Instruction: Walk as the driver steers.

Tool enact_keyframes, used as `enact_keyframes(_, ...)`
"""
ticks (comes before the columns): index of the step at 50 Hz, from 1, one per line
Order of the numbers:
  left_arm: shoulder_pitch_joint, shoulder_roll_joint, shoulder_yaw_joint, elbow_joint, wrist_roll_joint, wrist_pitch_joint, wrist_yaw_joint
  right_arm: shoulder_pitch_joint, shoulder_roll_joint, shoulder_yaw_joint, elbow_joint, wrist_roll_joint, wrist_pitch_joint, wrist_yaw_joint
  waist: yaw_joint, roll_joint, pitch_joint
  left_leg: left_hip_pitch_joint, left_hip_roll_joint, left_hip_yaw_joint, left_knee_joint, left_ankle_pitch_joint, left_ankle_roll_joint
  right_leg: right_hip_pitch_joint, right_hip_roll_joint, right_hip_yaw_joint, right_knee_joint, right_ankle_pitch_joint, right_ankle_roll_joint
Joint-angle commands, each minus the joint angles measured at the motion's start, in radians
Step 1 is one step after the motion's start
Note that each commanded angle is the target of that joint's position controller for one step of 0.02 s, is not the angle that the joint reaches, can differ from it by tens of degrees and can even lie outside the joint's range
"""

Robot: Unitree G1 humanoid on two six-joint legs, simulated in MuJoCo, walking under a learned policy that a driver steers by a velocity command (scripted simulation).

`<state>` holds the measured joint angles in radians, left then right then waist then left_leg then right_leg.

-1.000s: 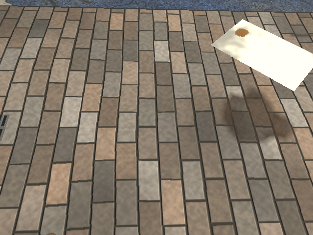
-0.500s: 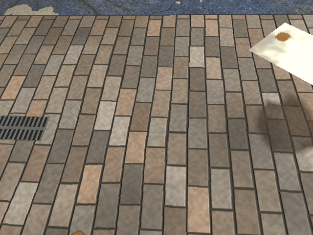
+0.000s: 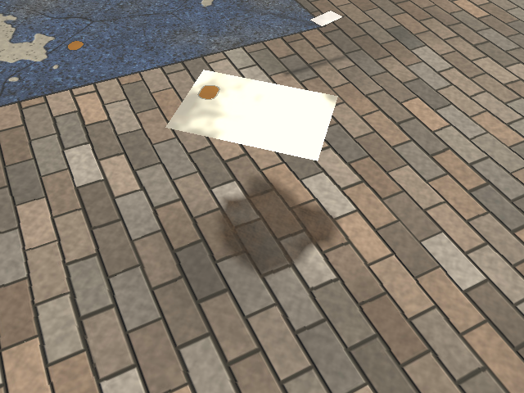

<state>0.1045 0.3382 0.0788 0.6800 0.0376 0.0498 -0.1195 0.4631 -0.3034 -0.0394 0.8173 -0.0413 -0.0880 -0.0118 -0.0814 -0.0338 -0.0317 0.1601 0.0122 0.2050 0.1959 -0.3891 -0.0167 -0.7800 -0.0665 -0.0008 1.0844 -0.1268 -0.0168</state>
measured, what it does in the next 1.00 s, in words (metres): walks ahead, turning left: right foot, then left foot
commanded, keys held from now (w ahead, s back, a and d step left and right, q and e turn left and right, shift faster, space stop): w+e+shift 0.04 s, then w+q+shift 0.96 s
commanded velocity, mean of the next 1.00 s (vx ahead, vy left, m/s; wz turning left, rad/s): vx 0.96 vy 0.00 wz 0.46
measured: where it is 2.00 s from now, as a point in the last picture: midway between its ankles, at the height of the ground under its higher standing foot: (94, 139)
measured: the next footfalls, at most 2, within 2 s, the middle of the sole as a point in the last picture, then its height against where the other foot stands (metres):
right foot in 0.14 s outside the picture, level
left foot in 0.60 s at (271, 325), level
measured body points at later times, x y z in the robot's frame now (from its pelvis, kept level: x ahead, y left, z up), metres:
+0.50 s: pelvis +0.42 -0.10 -0.01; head +0.44 -0.10 +0.44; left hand +0.39 +0.16 -0.14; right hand +0.56 -0.35 -0.13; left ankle +0.63 +0.00 -0.66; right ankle +0.23 -0.13 -0.73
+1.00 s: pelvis +0.90 -0.08 -0.01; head +0.93 -0.06 +0.43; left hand +1.06 +0.23 -0.05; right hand +1.02 -0.37 -0.13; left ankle +0.67 -0.08 -0.71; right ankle +1.11 -0.15 -0.73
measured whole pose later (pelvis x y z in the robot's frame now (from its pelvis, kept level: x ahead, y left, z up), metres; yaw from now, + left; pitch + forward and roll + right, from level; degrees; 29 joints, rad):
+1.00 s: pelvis +0.90 -0.08 -0.01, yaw +31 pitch +3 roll +0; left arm -0.05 0.27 -0.04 0.57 0.03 -0.08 0.01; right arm 0.45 -0.34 -0.10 0.86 -0.01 -0.08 0.02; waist -0.13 -0.01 0.02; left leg 0.03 -0.16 -0.29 0.57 -0.51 0.13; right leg -0.53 -0.05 0.08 0.50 -0.10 0.03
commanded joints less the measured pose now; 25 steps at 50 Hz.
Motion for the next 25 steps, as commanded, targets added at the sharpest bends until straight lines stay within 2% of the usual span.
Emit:
enact_keyframes(1, -0.293, 0.014, -0.025, -0.158, -0.003, -0.030, -0.012, 0.049, -0.106, -0.022, 0.001, -0.007, -0.017, -0.006, -0.045, 0.115, 0.261, -0.014, 0.259, -0.064, -0.126, 0.259, 0.094, -0.212, -0.014, -0.100, -0.114, -0.042, -0.054)
enact_keyframes(2, -0.311, 0.002, -0.035, -0.172, -0.004, -0.032, -0.010, 0.060, -0.109, -0.022, 0.017, -0.009, -0.017, -0.008, -0.039, 0.115, 0.258, 0.003, 0.257, -0.020, -0.099, 0.424, 0.088, -0.172, -0.003, -0.136, -0.161, -0.076, -0.080)
enact_keyframes(3, -0.294, -0.018, -0.048, -0.173, -0.002, -0.038, -0.004, 0.055, -0.102, -0.014, 0.029, -0.010, -0.017, -0.011, -0.010, 0.107, 0.238, -0.045, 0.249, 0.026, -0.060, 0.714, 0.084, -0.029, 0.034, -0.163, -0.255, -0.113, -0.117)
enact_keyframes(4, -0.250, -0.028, -0.054, -0.159, 0.003, -0.041, 0.007, 0.067, -0.117, -0.012, 0.049, -0.005, -0.016, -0.016, 0.023, 0.130, 0.190, -0.077, 0.266, 0.039, -0.007, 1.099, 0.096, 0.143, 0.100, -0.201, -0.298, -0.143, -0.150)
enact_keyframes(5, -0.141, -0.009, -0.044, -0.126, 0.008, -0.044, 0.024, 0.072, -0.154, -0.014, 0.070, -0.003, -0.009, -0.018, 0.093, 0.161, 0.116, -0.084, 0.296, 0.035, 0.127, 1.416, 0.113, 0.316, 0.166, -0.206, -0.302, -0.192, -0.177)
enact_keyframes(6, 0.058, 0.041, -0.020, -0.073, 0.010, -0.047, 0.042, 0.051, -0.205, -0.022, 0.076, 0.003, -0.001, -0.019, 0.199, 0.190, 0.010, -0.139, 0.318, 0.022, 0.347, 1.538, 0.133, 0.552, 0.205, -0.177, -0.322, -0.255, -0.199)
enact_keyframes(7, 0.299, 0.098, 0.010, -0.001, 0.014, -0.057, 0.064, -0.015, -0.232, -0.024, 0.062, 0.023, 0.003, -0.016, 0.342, 0.169, -0.093, -0.331, 0.287, 0.026, 0.651, 1.391, 0.132, 0.900, 0.174, -0.069, -0.478, -0.178, -0.226)
enact_keyframes(8, 0.333, 0.222, 0.043, 0.025, 0.034, -0.063, 0.087, 0.037, -0.071, 0.012, 0.015, 0.045, 0.000, 0.013, 0.263, -0.063, -0.242, -0.736, 0.129, -0.011, 1.089, 0.332, 0.101, 1.281, -0.137, 0.328, -0.556, -0.505, -0.252)
enact_keyframes(9, 0.384, 0.256, 0.048, 0.006, 0.021, -0.072, 0.095, 0.027, -0.077, 0.006, -0.019, 0.076, -0.019, 0.019, 0.271, -0.054, -0.446, -0.839, -0.006, -0.266, 1.341, -0.072, 0.116, 1.325, -0.383, 0.785, -0.709, -0.589, -0.255)
enact_keyframes(10, 0.347, 0.219, 0.044, 0.043, 0.020, -0.079, 0.101, -0.163, -0.145, -0.021, -0.057, 0.078, -0.020, 0.012, 0.286, 0.081, -0.267, -0.908, 0.020, -0.350, 1.357, 0.083, 0.127, 1.149, -0.309, 0.635, -0.769, -0.436, -0.187)
enact_keyframes(11, 0.302, 0.175, 0.031, 0.078, 0.023, -0.094, 0.109, -0.137, -0.090, -0.010, -0.062, 0.079, -0.022, 0.013, 0.202, 0.045, -0.077, -0.912, 0.063, -0.307, 1.295, 0.141, 0.120, 0.956, -0.302, 0.479, -0.785, -0.280, -0.176)
enact_keyframes(12, 0.231, 0.109, 0.015, 0.079, 0.024, -0.108, 0.108, -0.101, -0.066, -0.006, -0.026, 0.063, -0.010, 0.020, 0.143, 0.087, 0.009, -0.860, 0.113, -0.299, 1.200, 0.172, 0.115, 0.809, -0.250, 0.350, -0.821, -0.216, -0.139)
enact_keyframes(13, 0.173, 0.065, 0.000, 0.083, 0.010, -0.119, 0.109, -0.045, -0.038, -0.004, 0.008, 0.042, 0.016, 0.029, 0.085, 0.036, 0.055, -0.799, 0.130, -0.295, 1.157, 0.194, 0.105, 0.704, -0.185, 0.225, -0.858, -0.195, -0.101)
enact_keyframes(14, 0.168, 0.026, -0.012, 0.088, 0.000, -0.130, 0.108, 0.014, -0.011, -0.001, 0.036, 0.034, 0.041, 0.039, 0.055, -0.020, 0.059, -0.745, 0.144, -0.288, 1.139, 0.209, 0.095, 0.637, -0.177, 0.155, -0.889, -0.173, -0.085)
enact_keyframes(15, 0.179, -0.006, -0.019, 0.103, -0.008, -0.143, 0.105, 0.008, -0.005, -0.006, 0.047, 0.034, 0.058, 0.046, 0.047, -0.013, 0.084, -0.755, 0.148, -0.290, 1.133, 0.221, 0.093, 0.621, -0.150, 0.101, -0.909, -0.110, -0.057)
enact_keyframes(17, 0.195, -0.013, -0.019, 0.132, -0.024, -0.164, 0.098, -0.065, 0.012, -0.011, 0.033, 0.038, 0.077, 0.056, 0.041, -0.016, 0.150, -0.821, 0.136, -0.268, 1.092, 0.277, 0.089, 0.594, -0.099, -0.039, -0.955, 0.041, 0.010)
enact_keyframes(19, 0.195, -0.031, -0.025, 0.146, -0.019, -0.179, 0.092, -0.168, 0.029, -0.005, -0.005, 0.048, 0.076, 0.061, 0.044, -0.056, 0.192, -0.842, 0.101, -0.202, 0.981, 0.381, 0.099, 0.570, -0.037, -0.176, -0.984, 0.261, 0.041)
enact_keyframes(21, 0.229, -0.045, -0.033, 0.163, -0.020, -0.185, 0.098, -0.253, 0.028, 0.000, -0.035, 0.052, 0.067, 0.067, 0.058, -0.070, 0.196, -0.861, 0.066, -0.119, 0.875, 0.458, 0.117, 0.625, -0.018, -0.245, -0.984, 0.496, 0.038)
enact_keyframes(23, 0.244, -0.029, -0.039, 0.174, -0.024, -0.181, 0.117, -0.308, 0.028, 0.010, -0.060, 0.043, 0.058, 0.076, 0.053, -0.033, 0.194, -0.840, 0.034, -0.046, 0.727, 0.491, 0.142, 0.699, -0.033, -0.290, -0.978, 0.706, 0.044)
enact_keyframes(25, 0.240, 0.024, -0.034, 0.170, -0.025, -0.180, 0.146, -0.296, 0.006, 0.012, -0.063, 0.040, 0.059, 0.083, 0.016, -0.045, 0.140, -0.706, -0.028, 0.015, 0.596, 0.518, 0.166, 0.768, -0.070, -0.307, -0.899, 1.063, 0.056)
